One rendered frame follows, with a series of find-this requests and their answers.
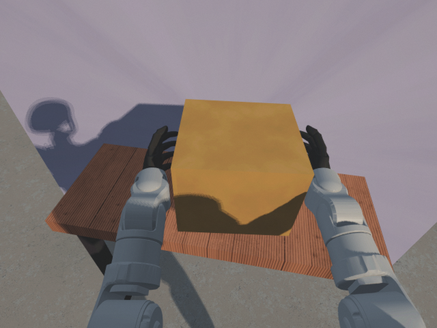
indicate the robot right hand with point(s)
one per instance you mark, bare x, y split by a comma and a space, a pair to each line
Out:
316, 148

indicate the table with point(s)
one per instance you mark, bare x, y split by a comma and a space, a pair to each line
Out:
92, 208

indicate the left robot forearm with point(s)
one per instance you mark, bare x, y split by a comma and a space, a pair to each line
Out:
134, 269

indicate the robot left hand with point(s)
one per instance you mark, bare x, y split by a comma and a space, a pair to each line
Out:
154, 156

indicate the right robot upper arm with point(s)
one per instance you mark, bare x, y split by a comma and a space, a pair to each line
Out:
378, 310

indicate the carton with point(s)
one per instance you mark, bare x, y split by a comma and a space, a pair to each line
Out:
239, 168

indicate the left robot upper arm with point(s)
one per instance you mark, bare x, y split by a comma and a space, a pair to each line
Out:
127, 314

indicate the right robot forearm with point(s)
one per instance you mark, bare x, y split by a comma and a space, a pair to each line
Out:
357, 265

